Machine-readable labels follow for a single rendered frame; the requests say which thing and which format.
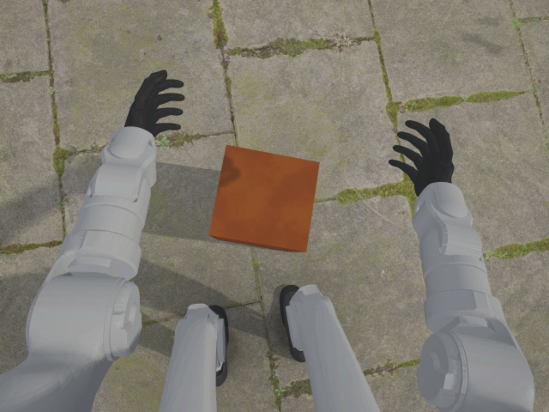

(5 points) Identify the right robot upper arm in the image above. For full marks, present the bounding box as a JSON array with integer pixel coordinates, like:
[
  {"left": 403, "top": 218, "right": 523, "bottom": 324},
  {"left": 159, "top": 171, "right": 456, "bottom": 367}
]
[{"left": 417, "top": 330, "right": 534, "bottom": 412}]

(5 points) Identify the robot left foot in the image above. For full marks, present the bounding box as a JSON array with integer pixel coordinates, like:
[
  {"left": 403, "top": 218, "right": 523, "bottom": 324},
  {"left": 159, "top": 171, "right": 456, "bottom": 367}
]
[{"left": 209, "top": 305, "right": 229, "bottom": 387}]

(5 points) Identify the left robot upper arm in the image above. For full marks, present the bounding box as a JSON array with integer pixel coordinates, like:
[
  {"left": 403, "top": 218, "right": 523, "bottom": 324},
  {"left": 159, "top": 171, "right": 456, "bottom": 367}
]
[{"left": 0, "top": 276, "right": 142, "bottom": 412}]

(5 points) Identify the left robot thigh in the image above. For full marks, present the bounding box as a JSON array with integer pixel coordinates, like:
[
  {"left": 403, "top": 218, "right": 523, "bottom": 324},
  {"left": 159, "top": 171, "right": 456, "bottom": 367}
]
[{"left": 159, "top": 312, "right": 226, "bottom": 412}]

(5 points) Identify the carton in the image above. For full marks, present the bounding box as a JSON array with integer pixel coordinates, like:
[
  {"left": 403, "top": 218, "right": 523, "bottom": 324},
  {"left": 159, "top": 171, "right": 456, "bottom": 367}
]
[{"left": 209, "top": 145, "right": 320, "bottom": 252}]

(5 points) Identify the robot left forearm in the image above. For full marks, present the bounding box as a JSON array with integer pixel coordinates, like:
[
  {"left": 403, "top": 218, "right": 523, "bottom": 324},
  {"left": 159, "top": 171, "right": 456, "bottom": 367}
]
[{"left": 26, "top": 126, "right": 156, "bottom": 352}]

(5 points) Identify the robot right forearm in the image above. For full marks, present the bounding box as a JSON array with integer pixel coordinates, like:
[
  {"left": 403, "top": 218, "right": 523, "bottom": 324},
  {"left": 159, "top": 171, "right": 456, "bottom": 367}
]
[{"left": 412, "top": 182, "right": 535, "bottom": 407}]

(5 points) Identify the left robot hand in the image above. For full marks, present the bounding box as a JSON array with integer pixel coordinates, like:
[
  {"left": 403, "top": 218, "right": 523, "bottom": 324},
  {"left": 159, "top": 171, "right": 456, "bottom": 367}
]
[{"left": 124, "top": 70, "right": 184, "bottom": 137}]

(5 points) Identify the right robot hand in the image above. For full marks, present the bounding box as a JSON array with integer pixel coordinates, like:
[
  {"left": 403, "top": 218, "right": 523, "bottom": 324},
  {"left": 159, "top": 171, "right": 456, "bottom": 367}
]
[{"left": 389, "top": 118, "right": 455, "bottom": 197}]

